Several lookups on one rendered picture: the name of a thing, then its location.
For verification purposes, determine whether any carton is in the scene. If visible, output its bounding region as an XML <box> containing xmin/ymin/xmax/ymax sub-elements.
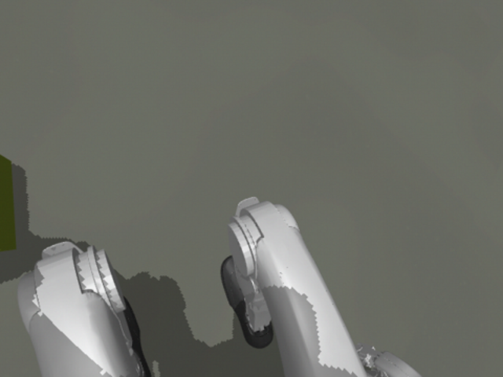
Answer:
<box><xmin>0</xmin><ymin>155</ymin><xmax>17</xmax><ymax>251</ymax></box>

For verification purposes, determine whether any right robot hand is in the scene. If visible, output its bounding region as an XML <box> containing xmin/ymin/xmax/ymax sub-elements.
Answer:
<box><xmin>354</xmin><ymin>342</ymin><xmax>423</xmax><ymax>377</ymax></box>

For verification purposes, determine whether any left robot foot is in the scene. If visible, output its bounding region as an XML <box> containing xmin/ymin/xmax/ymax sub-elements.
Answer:
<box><xmin>123</xmin><ymin>296</ymin><xmax>152</xmax><ymax>377</ymax></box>

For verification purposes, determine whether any right robot foot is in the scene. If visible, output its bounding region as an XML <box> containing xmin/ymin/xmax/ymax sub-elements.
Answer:
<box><xmin>221</xmin><ymin>255</ymin><xmax>274</xmax><ymax>349</ymax></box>

